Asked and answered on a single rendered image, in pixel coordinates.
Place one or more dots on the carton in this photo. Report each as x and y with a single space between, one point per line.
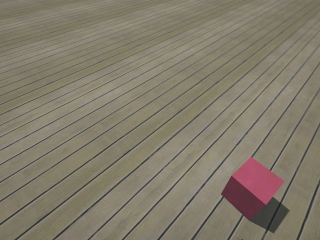
251 187

